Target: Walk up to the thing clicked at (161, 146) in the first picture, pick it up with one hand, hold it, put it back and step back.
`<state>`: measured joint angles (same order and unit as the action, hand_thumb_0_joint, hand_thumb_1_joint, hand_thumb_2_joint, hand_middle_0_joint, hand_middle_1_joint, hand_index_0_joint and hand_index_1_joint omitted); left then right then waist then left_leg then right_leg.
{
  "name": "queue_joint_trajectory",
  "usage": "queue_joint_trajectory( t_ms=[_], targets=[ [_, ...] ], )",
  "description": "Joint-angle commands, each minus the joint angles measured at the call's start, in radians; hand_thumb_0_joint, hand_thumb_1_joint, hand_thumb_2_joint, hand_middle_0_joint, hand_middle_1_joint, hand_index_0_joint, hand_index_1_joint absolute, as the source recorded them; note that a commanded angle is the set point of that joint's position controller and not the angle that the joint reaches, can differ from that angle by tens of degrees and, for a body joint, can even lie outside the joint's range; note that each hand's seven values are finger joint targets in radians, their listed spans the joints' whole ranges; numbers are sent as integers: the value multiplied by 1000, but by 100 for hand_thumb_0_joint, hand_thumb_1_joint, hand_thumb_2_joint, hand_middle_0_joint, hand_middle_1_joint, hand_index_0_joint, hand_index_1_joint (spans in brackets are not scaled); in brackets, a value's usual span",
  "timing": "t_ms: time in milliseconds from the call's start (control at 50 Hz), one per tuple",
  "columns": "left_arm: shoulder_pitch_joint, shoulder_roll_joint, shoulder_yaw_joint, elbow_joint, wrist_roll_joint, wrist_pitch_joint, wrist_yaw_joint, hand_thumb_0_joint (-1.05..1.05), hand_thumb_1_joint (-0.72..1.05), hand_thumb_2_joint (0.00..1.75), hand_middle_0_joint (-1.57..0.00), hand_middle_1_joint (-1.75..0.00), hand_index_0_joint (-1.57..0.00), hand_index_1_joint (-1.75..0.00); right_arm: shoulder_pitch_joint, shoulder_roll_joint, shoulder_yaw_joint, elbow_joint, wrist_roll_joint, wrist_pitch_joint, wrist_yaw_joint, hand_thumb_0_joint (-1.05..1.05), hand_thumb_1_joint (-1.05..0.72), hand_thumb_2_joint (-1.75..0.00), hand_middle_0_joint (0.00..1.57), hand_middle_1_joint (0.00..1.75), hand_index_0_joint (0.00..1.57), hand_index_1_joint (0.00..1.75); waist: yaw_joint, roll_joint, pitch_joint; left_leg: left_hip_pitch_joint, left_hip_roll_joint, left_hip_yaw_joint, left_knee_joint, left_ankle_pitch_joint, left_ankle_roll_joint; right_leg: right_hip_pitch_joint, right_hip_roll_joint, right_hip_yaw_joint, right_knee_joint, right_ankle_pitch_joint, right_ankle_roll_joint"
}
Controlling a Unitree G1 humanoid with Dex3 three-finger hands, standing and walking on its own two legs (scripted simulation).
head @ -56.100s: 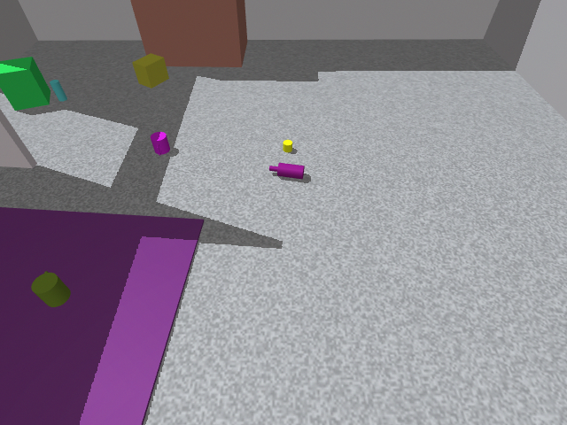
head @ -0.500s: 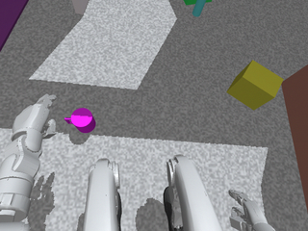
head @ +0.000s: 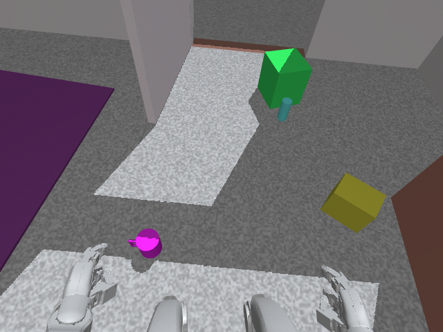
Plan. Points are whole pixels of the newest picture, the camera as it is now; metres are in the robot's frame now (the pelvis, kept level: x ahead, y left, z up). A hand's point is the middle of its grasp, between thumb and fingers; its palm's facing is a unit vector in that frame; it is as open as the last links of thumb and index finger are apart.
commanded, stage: home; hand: left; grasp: from above
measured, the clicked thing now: (145, 243) +0.50 +0.24 -0.61
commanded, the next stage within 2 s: none
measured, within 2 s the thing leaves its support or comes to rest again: neither
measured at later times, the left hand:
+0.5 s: hand (99, 305) +0.20 +0.18 +0.02, palm faces +0.08 -0.98 -0.20, open 7.4 cm
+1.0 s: hand (101, 296) +0.21 +0.18 +0.02, palm faces +0.06 -0.98 -0.21, open 7.4 cm
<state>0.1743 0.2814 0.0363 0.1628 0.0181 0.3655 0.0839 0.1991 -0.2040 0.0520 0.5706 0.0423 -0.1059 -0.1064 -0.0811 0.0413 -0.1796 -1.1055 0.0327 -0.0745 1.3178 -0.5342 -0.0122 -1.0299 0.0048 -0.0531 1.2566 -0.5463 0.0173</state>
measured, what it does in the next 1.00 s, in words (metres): rises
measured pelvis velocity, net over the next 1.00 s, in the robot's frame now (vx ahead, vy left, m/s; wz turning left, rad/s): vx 0.05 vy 0.00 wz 0.02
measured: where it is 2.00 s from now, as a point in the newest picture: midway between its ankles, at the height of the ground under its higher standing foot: outside the picture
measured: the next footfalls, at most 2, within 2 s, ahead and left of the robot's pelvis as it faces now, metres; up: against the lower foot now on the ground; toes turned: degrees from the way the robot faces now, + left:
none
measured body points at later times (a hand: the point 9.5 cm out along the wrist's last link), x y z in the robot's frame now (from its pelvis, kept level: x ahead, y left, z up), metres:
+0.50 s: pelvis +0.04 +0.00 +0.06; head +0.06 +0.00 +0.51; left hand +0.19 +0.23 +0.03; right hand +0.22 -0.24 +0.01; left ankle +0.05 +0.12 -0.62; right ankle +0.03 -0.14 -0.62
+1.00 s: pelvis +0.05 +0.00 +0.06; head +0.06 +0.00 +0.51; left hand +0.20 +0.23 +0.03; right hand +0.21 -0.24 -0.01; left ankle +0.05 +0.12 -0.62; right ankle +0.03 -0.14 -0.62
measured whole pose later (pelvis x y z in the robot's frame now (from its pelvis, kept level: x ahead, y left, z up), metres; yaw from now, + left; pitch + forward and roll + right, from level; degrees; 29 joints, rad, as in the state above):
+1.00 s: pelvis +0.05 +0.00 +0.06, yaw +1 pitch +10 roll -3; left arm 0.50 0.23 0.03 -0.13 -0.05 0.45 0.02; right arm 0.30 -0.22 0.03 0.55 0.00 -0.23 -0.18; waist -0.04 0.05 -0.16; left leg -0.69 0.03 -0.06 1.01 -0.50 -0.01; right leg -0.62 0.00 -0.05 0.95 -0.50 0.02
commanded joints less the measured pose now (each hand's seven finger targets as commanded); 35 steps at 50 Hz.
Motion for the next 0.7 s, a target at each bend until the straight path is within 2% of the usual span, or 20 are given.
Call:
queue_joint_trajectory(
  t_ms=[0,20,40,60,80,120,160,220,240,280,360,380,420,480,560,580,600,680],
  targets=[
    [16,90,87,-267,-61,2,10,0,90,90,-20,-30,-20,-30,7,-133,-50,-149,1,-72,-49,0,-90,-90,20,30,20,30,4,43,-201,339,-23,-1,-319,121,26,252,16,21,-312,161,-27],
    [53,73,68,-285,-63,12,6,0,90,90,-20,-30,-20,-30,16,-130,-50,-158,1,-77,-57,0,-90,-90,20,30,20,30,-2,52,-189,362,-26,7,-338,143,25,271,18,19,-334,179,-28],
    [81,82,89,-315,-73,17,6,0,90,90,-20,-30,-20,-30,21,-131,-52,-168,-1,-83,-62,0,-90,-90,20,30,20,30,8,43,-179,379,-28,13,-354,155,25,295,19,16,-359,186,-25],
    [116,65,75,-330,-75,25,3,0,90,90,-20,-30,-20,-30,28,-125,-49,-169,-3,-88,-67,0,-90,-90,20,30,20,30,6,39,-161,400,-27,10,-380,163,23,313,20,13,-376,193,-25],
    [151,62,81,-362,-81,30,1,0,90,90,-20,-30,-20,-30,33,-123,-50,-181,-4,-94,-72,0,-90,-90,20,30,20,30,18,52,-143,418,-28,16,-400,169,22,330,21,9,-394,196,-26],
    [195,51,72,-420,-85,36,-6,0,90,90,-20,-30,-20,-30,34,-119,-52,-192,-7,-106,-80,0,-90,-90,20,30,20,30,21,57,-135,449,-29,18,-422,198,21,352,24,3,-415,216,-27],
    [261,46,71,-459,-88,44,-12,0,90,90,-20,-30,-20,-30,36,-116,-53,-202,-12,-118,-87,0,-90,-90,20,30,20,30,29,45,-125,471,-30,21,-433,240,22,383,28,-7,-429,250,-26],
    [311,31,57,-472,-82,50,-26,0,90,90,-20,-30,-20,-30,40,-119,-58,-209,-18,-132,-92,0,-90,-90,20,30,20,30,21,16,-89,492,-31,23,-449,270,26,400,30,-14,-452,274,-23],
    [322,31,55,-487,-82,51,-32,0,90,90,-20,-30,-20,-30,43,-121,-60,-212,-19,-136,-93,0,-90,-90,20,30,20,30,26,0,-85,497,-32,24,-456,276,27,408,30,-16,-458,278,-21],
    [330,29,47,-497,-79,54,-41,0,90,90,-20,-30,-20,-30,44,-125,-66,-213,-22,-143,-93,0,-90,-90,20,30,20,30,21,2,-78,511,-34,33,-458,292,29,410,28,-17,-466,292,-20],
    [315,32,48,-486,-73,50,-54,0,90,90,-20,-30,-20,-30,31,-131,-69,-206,-29,-163,-94,0,-90,-90,20,30,20,30,22,-17,-32,511,-34,32,-469,261,29,399,26,-22,-479,260,-14],
    [311,29,45,-465,-69,49,-57,0,90,90,-20,-30,-20,-30,35,-134,-70,-204,-31,-167,-94,0,-90,-90,20,30,20,30,13,-36,-23,511,-36,34,-468,254,31,395,25,-20,-481,255,-12],
    [278,44,56,-477,-65,43,-59,0,90,90,-20,-30,-20,-30,27,-135,-69,-206,-33,-176,-94,0,-90,-90,20,30,20,30,18,-27,-12,504,-39,41,-462,230,32,391,17,-13,-490,241,-6],
    [293,46,64,-490,-63,38,-62,0,90,90,-20,-30,-20,-30,31,-136,-74,-198,-36,-187,-91,0,-90,-90,20,30,20,30,28,3,-64,534,-39,42,-457,275,28,417,17,-10,-472,281,-9],
    [294,50,61,-497,-56,38,-57,0,90,90,-20,-30,-20,-30,18,-136,-69,-198,-38,-190,-88,0,-90,-90,20,30,20,30,40,23,-58,532,-40,40,-466,260,23,424,17,-13,-473,268,-11],
    [298,43,60,-489,-57,38,-55,0,90,90,-20,-30,-20,-30,20,-136,-70,-194,-38,-190,-88,0,-90,-90,20,30,20,30,34,25,-60,538,-38,38,-467,261,23,424,18,-13,-470,269,-13],
    [297,46,58,-501,-56,36,-54,0,90,90,-20,-30,-20,-30,18,-133,-69,-195,-38,-191,-88,0,-90,-90,20,30,20,30,42,26,-68,534,-39,36,-465,270,22,428,18,-13,-468,276,-13],
    [315,42,53,-489,-59,38,-52,0,90,90,-20,-30,-20,-30,25,-138,-71,-192,-36,-188,-87,0,-90,-90,20,30,20,30,40,11,-78,541,-38,33,-457,319,23,440,20,-13,-459,322,-12]
  ],
)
